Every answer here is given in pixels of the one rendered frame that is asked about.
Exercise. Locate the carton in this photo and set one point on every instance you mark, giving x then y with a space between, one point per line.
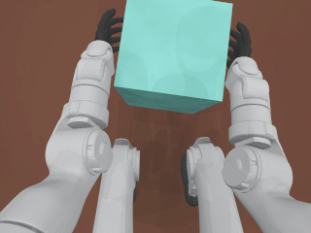
173 54

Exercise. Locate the right robot thigh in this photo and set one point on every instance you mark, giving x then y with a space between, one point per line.
218 211

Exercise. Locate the robot left hand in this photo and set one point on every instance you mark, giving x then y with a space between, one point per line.
104 30

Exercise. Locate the robot right hand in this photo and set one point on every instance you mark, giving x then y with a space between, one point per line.
242 46

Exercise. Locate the left robot upper arm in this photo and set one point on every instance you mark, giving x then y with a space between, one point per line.
75 157

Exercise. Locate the robot right foot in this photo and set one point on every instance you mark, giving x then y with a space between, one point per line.
191 200

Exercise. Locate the right robot forearm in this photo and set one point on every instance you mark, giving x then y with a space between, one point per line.
250 110

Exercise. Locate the left robot forearm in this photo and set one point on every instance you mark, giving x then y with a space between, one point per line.
90 90

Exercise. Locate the right robot upper arm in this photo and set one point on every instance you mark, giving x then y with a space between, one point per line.
262 180

